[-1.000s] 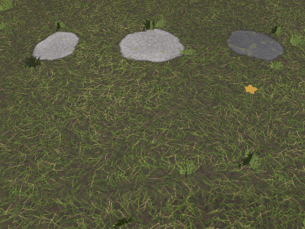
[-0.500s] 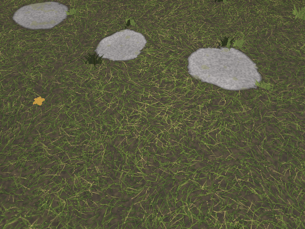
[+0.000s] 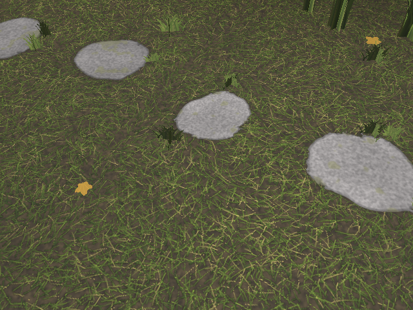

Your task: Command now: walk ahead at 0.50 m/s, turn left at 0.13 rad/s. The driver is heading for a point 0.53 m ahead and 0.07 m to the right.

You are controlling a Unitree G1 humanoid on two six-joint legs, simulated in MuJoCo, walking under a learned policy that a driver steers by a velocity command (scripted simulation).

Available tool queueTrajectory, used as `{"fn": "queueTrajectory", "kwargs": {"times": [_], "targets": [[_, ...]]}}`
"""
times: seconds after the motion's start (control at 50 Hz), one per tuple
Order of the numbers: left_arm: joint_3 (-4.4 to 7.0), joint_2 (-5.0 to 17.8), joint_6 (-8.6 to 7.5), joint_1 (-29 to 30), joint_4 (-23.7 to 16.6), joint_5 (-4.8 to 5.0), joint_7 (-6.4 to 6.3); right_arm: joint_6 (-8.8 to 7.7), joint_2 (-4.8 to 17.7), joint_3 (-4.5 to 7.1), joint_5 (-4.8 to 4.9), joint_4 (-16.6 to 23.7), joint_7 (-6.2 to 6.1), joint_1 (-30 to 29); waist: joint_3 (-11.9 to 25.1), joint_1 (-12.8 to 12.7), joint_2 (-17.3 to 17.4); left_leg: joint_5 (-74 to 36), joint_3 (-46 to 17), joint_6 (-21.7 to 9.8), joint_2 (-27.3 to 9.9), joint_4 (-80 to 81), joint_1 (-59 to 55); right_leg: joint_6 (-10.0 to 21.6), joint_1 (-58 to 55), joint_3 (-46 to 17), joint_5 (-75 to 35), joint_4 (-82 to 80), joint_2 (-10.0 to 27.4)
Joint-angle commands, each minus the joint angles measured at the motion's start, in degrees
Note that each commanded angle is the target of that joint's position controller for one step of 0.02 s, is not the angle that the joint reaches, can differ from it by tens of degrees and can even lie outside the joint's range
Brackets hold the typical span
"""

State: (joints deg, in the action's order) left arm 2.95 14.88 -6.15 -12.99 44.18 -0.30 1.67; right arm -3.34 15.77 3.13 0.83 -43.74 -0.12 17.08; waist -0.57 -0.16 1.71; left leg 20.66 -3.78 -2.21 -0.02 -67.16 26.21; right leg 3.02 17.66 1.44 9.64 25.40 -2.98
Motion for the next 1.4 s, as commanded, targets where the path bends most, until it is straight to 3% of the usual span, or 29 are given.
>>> {"fn": "queueTrajectory", "kwargs": {"times": [0.02,0.1,0.24,0.3,0.34,0.36,0.38,0.4,0.42,0.46,0.48,0.56,0.72,0.78,0.82,0.84,0.86,0.88,0.9,0.92,0.94,0.98,1.04,1.12,1.18,1.2,1.22,1.26,1.4], "targets": [[1.07,5.8,-0.73,-1.1,-2.5,0.08,-0.09,-0.81,4.0,1.27,-0.2,4.7,0.06,-0.5,2.2,0.3,-7.0,-3.6,-1.1,0.8,-5.7,3.8,11.3,10.5,-10.3,-18.3,-6.6,-14.4,15.3],[1.89,8.9,-0.33,-3.4,-1.0,0.73,-0.82,-0.91,2.2,0.27,-0.76,6.8,0.06,-7.0,1.0,-1.1,-5.5,-12.6,0.8,2.5,-6.5,17.1,12.6,10.6,-9.9,-12.1,-13.2,-16.7,14.7],[2.02,10.4,1.21,-9.6,2.1,1.7,-1.05,-1.79,2.2,-0.12,0.29,9.9,1.66,-18.3,-1.7,-5.1,-6.1,-22.3,3.0,1.8,-3.3,34.3,8.1,8.2,-13.7,-8.6,-11.5,-14.9,15.2],[2.4,11.5,2.12,-9.7,2.8,1.85,-1.4,-2.26,3.8,0.34,0.33,10.8,2.4,-18.6,-1.7,-3.6,-7.0,-16.9,3.2,-0.4,-2.4,37.7,5.8,6.9,-18.0,-9.5,-15.6,-11.5,17.4],[2.32,11.7,2.62,-8.0,2.7,1.94,-1.71,-2.38,6.5,1.85,-0.18,8.3,2.1,-9.7,3.5,1.8,-6.6,-16.6,5.7,-2.8,0.2,41.1,-8.1,4.8,-17.1,-6.4,-29.9,-1.1,14.8],[1.43,9.7,2.51,-8.0,2.0,1.36,-1.77,-2.38,9.6,3.15,-0.77,6.2,1.48,-0.5,10.2,5.8,-4.7,-18.4,1.7,-5.4,-3.9,39.4,-23.7,2.9,-9.5,-4.6,-26.9,11.2,11.9],[-0.41,4.2,1.63,-11.5,0.0,0.33,-1.63,-2.03,15.5,4.5,-2.05,5.6,0.85,7.4,19.4,6.6,7.1,-17.6,-19.1,-12.3,-19.1,38.9,-46.2,-1.1,11.6,-0.7,-3.9,33.3,4.4],[-0.71,4.1,0.6,-13.2,0.5,1.3,-1.44,-1.58,13.2,3.91,-1.23,4.8,0.97,9.3,24.1,6.6,14.4,-9.1,-36.1,-16.8,-24.7,46.6,-49.8,-1.8,22.6,-6.8,24.0,44.6,0.8],[0.87,9.5,0.27,-9.1,0.0,2.71,-1.23,-1.53,9.8,2.78,-0.74,4.8,0.94,6.5,15.1,6.9,8.0,-4.3,-29.8,-14.1,-22.7,48.3,-42.8,-1.4,27.5,-9.2,21.4,49.0,4.0],[1.09,9.0,0.84,-3.6,-1.3,2.3,-1.27,-1.73,6.0,1.46,-0.82,5.1,1.14,-0.8,5.0,3.6,3.0,-6.5,-16.3,-10.7,-17.7,52.3,-27.4,-1.6,25.7,-6.9,12.1,44.6,8.5],[1.49,8.6,1.7,-4.0,-1.0,1.79,-1.48,-2.25,4.5,1.06,-1.08,5.1,1.33,-3.4,2.8,1.7,4.1,-8.9,-12.1,-9.6,-15.7,54.7,-22.2,-1.9,23.0,-7.3,8.9,42.0,10.0],[1.44,5.5,3.91,-5.5,-0.7,1.89,-1.76,-3.87,5.3,1.76,-1.89,3.0,1.19,-5.2,0.4,-1.0,2.9,-19.2,-1.8,-9.6,-14.4,59.6,-15.5,-3.6,20.5,-8.3,1.0,39.6,10.5],[0.0,1.3,2.8,7.9,-6.0,0.23,0.19,-2.41,7.8,2.03,-1.15,-1.2,-0.62,-1.0,-3.0,2.9,0.2,-40.2,11.2,-7.2,-12.2,56.5,-18.8,-3.2,17.2,-2.0,-15.5,13.7,7.2],[0.2,2.4,2.62,9.2,-7.8,0.26,1.18,-0.98,9.5,2.35,-0.11,-2.9,-0.8,0.9,-1.4,2.9,2.0,-46.0,10.3,-6.7,-14.3,51.3,-25.3,-1.5,15.9,-1.0,-10.7,8.8,5.5],[1.11,4.8,2.47,5.7,-7.6,-0.15,1.4,-0.15,10.7,2.74,0.63,-3.3,-1.14,-0.3,1.3,0.2,3.6,-52.9,9.5,-5.3,-14.5,44.7,-28.2,0.5,11.0,0.0,-6.4,5.8,3.3],[2.03,6.5,2.24,0.4,-6.1,-0.35,1.24,0.23,10.6,2.69,0.86,-3.3,-1.33,-1.4,4.3,-3.0,2.8,-54.2,10.6,-3.7,-12.6,37.6,-28.2,1.8,3.8,1.1,-10.4,1.2,1.5],[3.28,10.3,2.2,-3.5,-5.2,-0.51,0.47,0.09,9.4,2.25,0.05,-3.3,-1.37,0.8,8.3,-4.1,-0.7,-46.8,12.6,-0.8,-9.2,28.0,-23.5,3.5,-7.0,-1.6,-29.6,-0.1,3.6],[3.88,15.0,2.81,-7.7,-5.2,-2.23,-0.69,-0.86,5.4,0.66,-2.16,-1.9,-0.84,4.7,17.0,-3.4,-10.6,-17.1,12.9,2.9,-3.7,8.8,-4.7,11.4,-29.2,-17.0,-59.8,8.1,17.4],[1.95,10.6,3.01,-7.2,-5.1,-1.83,-0.96,-1.12,2.1,-1.03,-1.6,-4.1,0.37,10.1,28.3,-1.5,-14.7,20.5,3.0,5.1,0.8,-4.4,2.1,21.1,-37.1,-31.2,-67.6,6.2,28.6],[1.27,7.9,3.58,-6.1,-5.5,-0.89,-0.43,-0.62,7.3,0.51,0.31,-4.9,0.92,7.1,27.9,-3.6,-8.1,20.0,-3.1,4.9,-2.1,-5.8,1.8,19.3,-31.6,-26.6,-57.4,3.9,24.9],[0.97,7.0,3.77,-1.4,-5.6,-0.24,-0.21,0.1,7.1,0.49,1.25,-3.1,0.77,1.6,19.2,-2.6,-6.9,18.1,-1.2,4.8,-3.8,-3.9,5.9,16.2,-24.9,-20.8,-46.5,1.8,21.8],[0.36,5.1,3.82,5.2,-5.5,-0.15,-0.15,2.36,6.4,0.8,-0.21,-3.3,-0.92,-1.3,9.0,0.5,-4.2,12.5,0.1,5.3,-6.1,5.4,2.9,12.1,-8.0,-15.2,-29.6,-4.1,17.4],[1.13,6.4,4.28,8.8,-5.3,-1.5,-0.57,4.32,3.8,0.4,-0.84,-5.2,-2.22,2.7,7.9,3.2,-8.4,5.8,2.6,6.5,-4.4,14.5,-7.4,11.5,3.1,-11.3,-18.7,-8.7,14.7],[0.76,5.2,4.72,9.1,-3.5,-1.07,-1.62,4.5,3.8,0.39,-1.09,-5.7,-2.4,0.2,8.4,2.0,-9.2,-4.3,2.9,5.2,-4.2,25.8,-12.9,9.3,4.4,-10.7,1.2,-10.3,13.8],[-0.15,2.8,5.21,8.1,-1.5,-0.59,-1.77,4.08,3.4,0.29,-2.53,-6.1,-1.83,-0.3,4.7,2.9,-7.6,-10.9,3.7,2.9,-3.4,37.4,-18.6,3.5,8.1,-9.5,19.3,-9.1,10.2],[-0.38,2.2,5.25,6.5,-0.6,-0.81,-1.75,3.84,5.4,0.43,-2.92,-5.2,-1.91,-1.3,1.9,1.8,-4.7,-10.3,-0.8,1.2,-7.0,42.2,-17.1,0.7,8.5,-8.3,21.2,-6.3,8.0],[-0.04,2.4,5.25,3.6,-0.3,-0.75,-1.78,3.81,9.2,1.25,-2.04,-5.2,-2.21,-3.9,-0.6,-2.0,2.8,-0.7,-2.4,-0.7,-8.4,43.9,-9.5,-1.5,5.1,-4.2,17.2,-4.3,4.0],[0.18,3.1,5.45,5.4,0.3,-0.78,-2.35,2.93,4.6,0.22,-2.23,-5.7,-1.89,-6.1,-2.0,-1.5,6.6,10.8,-2.4,0.3,-6.7,48.8,0.0,-2.6,-5.1,-2.3,7.1,0.2,3.3],[0.57,2.9,5.52,4.6,4.2,-0.35,-2.69,1.16,3.9,-0.16,-1.17,-8.8,-1.87,-3.3,1.2,0.3,0.6,-8.7,0.5,1.4,-4.6,43.5,-9.5,-1.6,-5.8,-3.2,-4.0,0.6,4.7]]}}
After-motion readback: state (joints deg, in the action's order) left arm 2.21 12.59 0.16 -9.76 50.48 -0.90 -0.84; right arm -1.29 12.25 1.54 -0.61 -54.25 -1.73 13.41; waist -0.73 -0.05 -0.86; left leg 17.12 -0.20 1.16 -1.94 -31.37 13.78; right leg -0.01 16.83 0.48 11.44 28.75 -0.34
